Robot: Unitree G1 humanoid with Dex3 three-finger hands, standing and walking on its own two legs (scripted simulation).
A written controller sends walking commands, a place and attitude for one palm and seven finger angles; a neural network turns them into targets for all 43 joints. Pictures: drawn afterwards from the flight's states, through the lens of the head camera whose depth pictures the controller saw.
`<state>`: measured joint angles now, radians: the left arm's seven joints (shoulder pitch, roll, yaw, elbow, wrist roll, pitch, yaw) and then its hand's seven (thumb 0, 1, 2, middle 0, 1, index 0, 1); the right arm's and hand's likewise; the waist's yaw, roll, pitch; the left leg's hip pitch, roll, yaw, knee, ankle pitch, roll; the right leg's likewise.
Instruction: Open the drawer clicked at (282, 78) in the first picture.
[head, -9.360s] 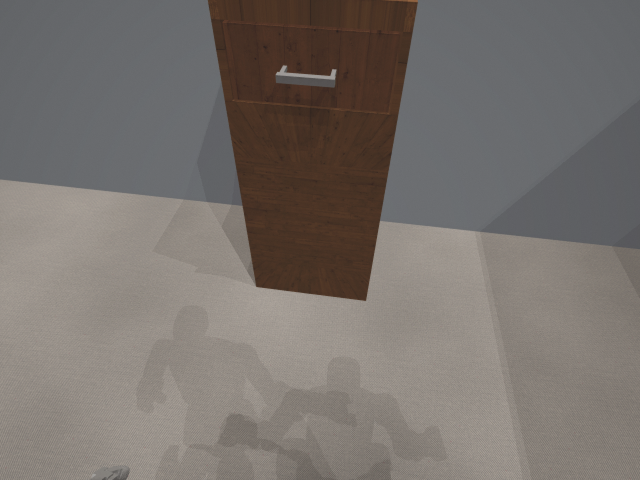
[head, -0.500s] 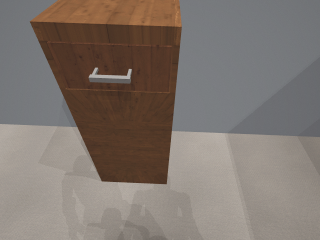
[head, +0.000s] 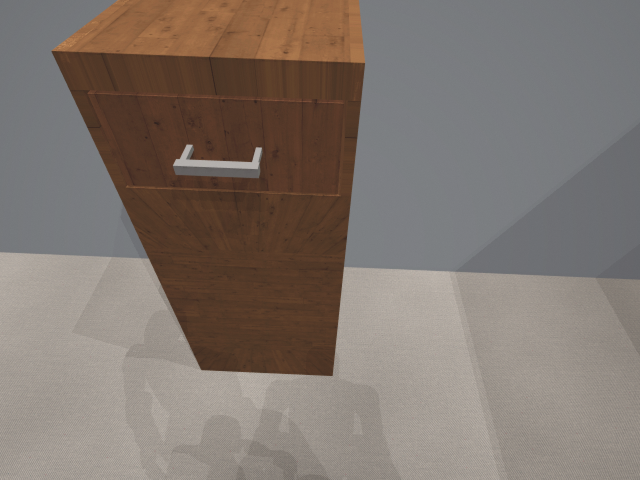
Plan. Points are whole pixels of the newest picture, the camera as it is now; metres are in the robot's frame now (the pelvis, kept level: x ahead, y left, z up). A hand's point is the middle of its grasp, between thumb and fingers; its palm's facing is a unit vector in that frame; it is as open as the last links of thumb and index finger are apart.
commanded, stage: look again from close up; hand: left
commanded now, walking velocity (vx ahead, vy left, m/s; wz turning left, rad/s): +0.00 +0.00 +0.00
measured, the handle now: (220, 160) +0.55 +0.20 +0.10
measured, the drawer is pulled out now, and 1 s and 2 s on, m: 0.00 0.00 0.00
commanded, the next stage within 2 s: raise the hand with hooked fingers in 0.08 s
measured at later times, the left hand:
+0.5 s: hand (202, 381) +0.23 +0.16 +0.00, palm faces +0.05 -0.46 -0.89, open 8.0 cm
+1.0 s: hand (174, 329) +0.27 +0.20 +0.07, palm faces +0.11 -0.10 -0.99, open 11.0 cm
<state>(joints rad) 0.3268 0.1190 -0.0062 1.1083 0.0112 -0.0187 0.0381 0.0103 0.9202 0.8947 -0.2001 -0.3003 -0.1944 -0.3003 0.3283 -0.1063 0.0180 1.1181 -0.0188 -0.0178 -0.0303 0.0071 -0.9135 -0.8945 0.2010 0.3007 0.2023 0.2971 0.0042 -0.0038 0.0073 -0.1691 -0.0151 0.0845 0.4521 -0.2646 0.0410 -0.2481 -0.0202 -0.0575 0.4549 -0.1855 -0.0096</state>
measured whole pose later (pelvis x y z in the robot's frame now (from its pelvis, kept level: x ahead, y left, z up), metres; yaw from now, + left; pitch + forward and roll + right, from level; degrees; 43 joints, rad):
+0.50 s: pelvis +0.02 -0.01 -0.02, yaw -3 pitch +4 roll +2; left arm 0.43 0.25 -0.12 -0.09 0.74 0.05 0.34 0.02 0.75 0.82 -0.21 -0.42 -0.20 -0.42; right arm 0.14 -0.28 -0.03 0.61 -0.03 -0.12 0.00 0.02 -0.92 -0.89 0.20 0.30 0.20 0.30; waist 0.01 0.06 -0.11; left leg -0.30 -0.01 0.14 0.60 -0.36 0.03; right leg -0.44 -0.01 0.00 0.67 -0.30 -0.02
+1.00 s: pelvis +0.03 -0.03 -0.01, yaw -2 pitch +2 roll +1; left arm 0.28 0.42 -0.04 -0.21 0.95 0.07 0.20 0.00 0.14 0.57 -0.27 -0.79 -0.27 -0.79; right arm 0.09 -0.19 0.06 0.58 -0.03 0.12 0.03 0.01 -0.91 -0.89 0.20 0.30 0.21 0.30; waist 0.08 0.07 -0.05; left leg -0.24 0.02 0.09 0.55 -0.35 0.00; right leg -0.35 0.01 -0.04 0.61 -0.30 -0.05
